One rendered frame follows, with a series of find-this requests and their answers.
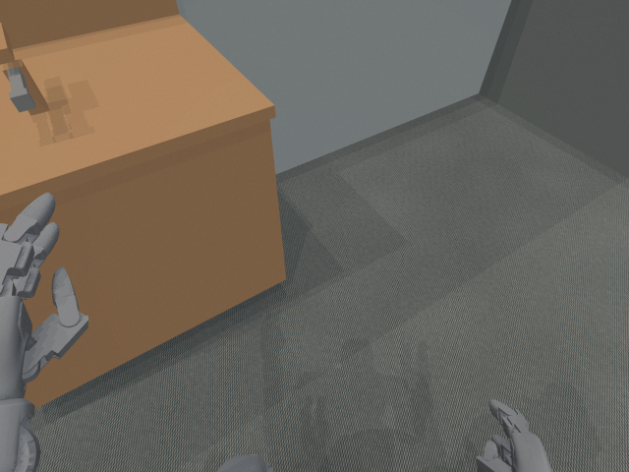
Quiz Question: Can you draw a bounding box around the counter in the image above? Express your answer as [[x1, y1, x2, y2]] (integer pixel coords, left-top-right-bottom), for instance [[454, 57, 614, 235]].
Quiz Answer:
[[0, 0, 286, 409]]

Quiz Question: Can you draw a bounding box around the robot left hand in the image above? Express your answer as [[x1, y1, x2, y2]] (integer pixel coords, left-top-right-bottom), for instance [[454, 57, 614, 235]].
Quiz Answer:
[[0, 193, 88, 400]]

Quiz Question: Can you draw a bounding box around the robot left forearm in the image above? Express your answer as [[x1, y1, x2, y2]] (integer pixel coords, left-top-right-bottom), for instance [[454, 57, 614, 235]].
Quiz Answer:
[[0, 398, 40, 472]]

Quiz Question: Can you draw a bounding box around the robot right hand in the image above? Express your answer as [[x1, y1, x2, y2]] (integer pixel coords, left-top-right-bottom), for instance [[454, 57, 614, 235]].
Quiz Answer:
[[477, 399, 552, 472]]

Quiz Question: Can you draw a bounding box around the tap lever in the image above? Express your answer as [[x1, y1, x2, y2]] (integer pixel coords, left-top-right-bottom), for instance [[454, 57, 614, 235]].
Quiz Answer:
[[7, 64, 36, 112]]

